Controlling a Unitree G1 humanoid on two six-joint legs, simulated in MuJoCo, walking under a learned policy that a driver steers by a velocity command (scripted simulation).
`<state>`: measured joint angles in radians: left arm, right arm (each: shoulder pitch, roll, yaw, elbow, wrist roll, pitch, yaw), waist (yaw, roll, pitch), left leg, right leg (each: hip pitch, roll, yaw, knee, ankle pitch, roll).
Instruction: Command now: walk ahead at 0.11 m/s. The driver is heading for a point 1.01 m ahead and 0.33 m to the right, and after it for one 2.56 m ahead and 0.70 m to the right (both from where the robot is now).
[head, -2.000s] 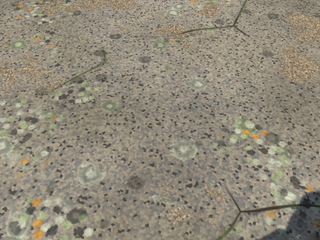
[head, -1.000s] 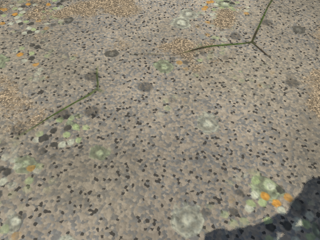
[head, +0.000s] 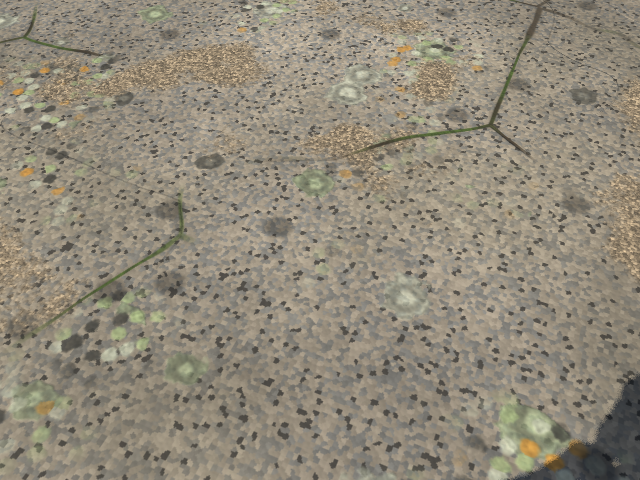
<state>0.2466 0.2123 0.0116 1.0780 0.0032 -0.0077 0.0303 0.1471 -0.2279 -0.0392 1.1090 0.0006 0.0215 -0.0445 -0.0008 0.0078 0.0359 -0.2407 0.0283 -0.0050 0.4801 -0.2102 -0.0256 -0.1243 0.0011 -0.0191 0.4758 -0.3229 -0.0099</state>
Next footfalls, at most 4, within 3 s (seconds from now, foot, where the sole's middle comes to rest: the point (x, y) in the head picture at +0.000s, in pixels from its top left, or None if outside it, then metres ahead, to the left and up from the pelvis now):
0.72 right None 0.46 -0.09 -0.77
1.22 left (314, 368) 0.78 0.05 -0.77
1.74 right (466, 327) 0.89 -0.32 -0.77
2.22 left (439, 245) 1.16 -0.29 -0.77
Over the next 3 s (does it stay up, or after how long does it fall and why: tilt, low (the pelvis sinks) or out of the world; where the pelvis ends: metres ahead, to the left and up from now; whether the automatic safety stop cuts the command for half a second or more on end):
stays up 1.01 -0.35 0.00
